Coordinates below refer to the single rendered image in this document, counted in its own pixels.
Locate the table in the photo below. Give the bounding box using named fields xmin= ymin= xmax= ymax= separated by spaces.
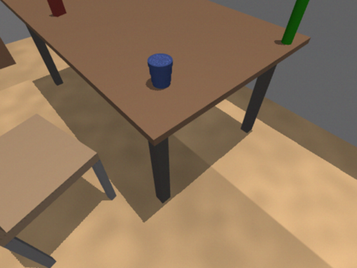
xmin=0 ymin=0 xmax=310 ymax=203

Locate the chair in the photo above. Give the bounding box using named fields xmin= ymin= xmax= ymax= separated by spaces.
xmin=0 ymin=114 xmax=116 ymax=268

